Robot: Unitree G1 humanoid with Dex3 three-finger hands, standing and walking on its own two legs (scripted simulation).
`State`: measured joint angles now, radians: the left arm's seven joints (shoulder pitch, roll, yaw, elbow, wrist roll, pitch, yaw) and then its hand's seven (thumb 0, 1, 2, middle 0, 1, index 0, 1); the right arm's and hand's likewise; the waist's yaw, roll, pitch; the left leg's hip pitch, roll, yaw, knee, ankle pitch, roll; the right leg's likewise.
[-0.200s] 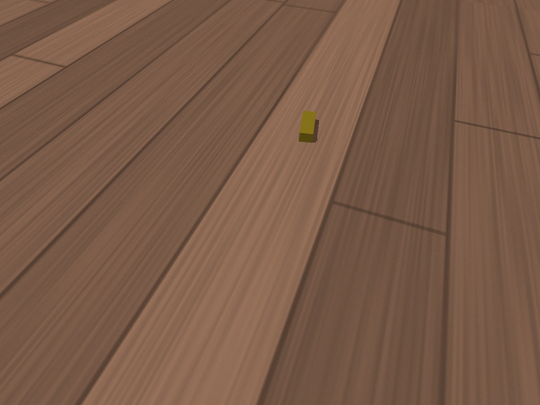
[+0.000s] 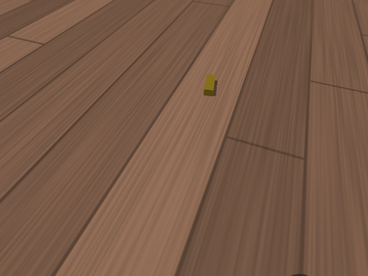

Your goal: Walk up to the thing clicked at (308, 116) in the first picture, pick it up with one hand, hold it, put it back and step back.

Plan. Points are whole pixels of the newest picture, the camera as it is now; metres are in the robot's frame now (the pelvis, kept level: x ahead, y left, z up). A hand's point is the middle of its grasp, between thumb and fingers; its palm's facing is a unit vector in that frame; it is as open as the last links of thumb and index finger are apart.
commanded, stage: stand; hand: left
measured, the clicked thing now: (209, 85) +1.69 -0.23 -0.75
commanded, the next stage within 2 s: walk up in 0.92 s
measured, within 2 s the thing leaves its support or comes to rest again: neither
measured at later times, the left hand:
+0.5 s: hand out of the picture +0.09 +0.25 -0.15, palm faces -0.04 -0.94 -0.34, open 7.4 cm
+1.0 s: hand out of the picture +0.08 +0.25 -0.15, palm faces -0.10 -0.94 -0.34, open 7.4 cm
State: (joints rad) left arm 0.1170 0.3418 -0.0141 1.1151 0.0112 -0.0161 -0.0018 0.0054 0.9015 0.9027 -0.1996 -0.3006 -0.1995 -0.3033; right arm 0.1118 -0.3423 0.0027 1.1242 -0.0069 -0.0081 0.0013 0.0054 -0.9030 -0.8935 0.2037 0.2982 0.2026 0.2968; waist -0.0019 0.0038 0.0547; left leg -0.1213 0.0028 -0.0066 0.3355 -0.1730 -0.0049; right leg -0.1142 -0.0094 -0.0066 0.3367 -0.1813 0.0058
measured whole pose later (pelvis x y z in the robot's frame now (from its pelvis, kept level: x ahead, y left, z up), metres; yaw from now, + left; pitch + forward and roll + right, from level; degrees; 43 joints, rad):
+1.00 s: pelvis +0.01 +0.00 +0.00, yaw -5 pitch -1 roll +0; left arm 0.21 0.35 0.02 1.05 0.02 -0.02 -0.04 0.00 0.90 0.90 -0.20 -0.30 -0.20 -0.30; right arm 0.11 -0.38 -0.05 1.03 -0.04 -0.01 0.06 0.01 -0.90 -0.89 0.21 0.30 0.21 0.30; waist 0.01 0.02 0.03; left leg -0.18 0.00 0.01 0.52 -0.45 0.04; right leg -0.17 0.02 0.09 0.41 -0.25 -0.01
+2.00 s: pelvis +0.51 +0.00 -0.01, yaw -49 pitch +0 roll -1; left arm 0.24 0.51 0.05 0.89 -0.02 -0.04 0.05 0.01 0.90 0.90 -0.20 -0.30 -0.20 -0.30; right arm 0.36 -0.42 -0.12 0.78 -0.06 0.03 0.08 0.01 -0.90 -0.89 0.20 0.30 0.20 0.30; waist -0.15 -0.01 0.09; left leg -0.29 0.03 0.19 0.53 -0.26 0.06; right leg -0.60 -0.04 -0.05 1.14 -0.28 -0.03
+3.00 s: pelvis +0.99 +0.00 -0.05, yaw -73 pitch -3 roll -2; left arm 0.31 0.40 0.04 0.78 0.02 -0.06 0.12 0.00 0.89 0.90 -0.21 -0.30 -0.21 -0.30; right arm 0.24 -0.46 -0.10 0.68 -0.07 0.13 0.05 0.01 -0.90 -0.89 0.20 0.30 0.20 0.30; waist -0.05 0.18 0.15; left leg -0.59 0.03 -0.03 1.33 -0.51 0.02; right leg -0.48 0.01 -0.09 0.80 -0.28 -0.05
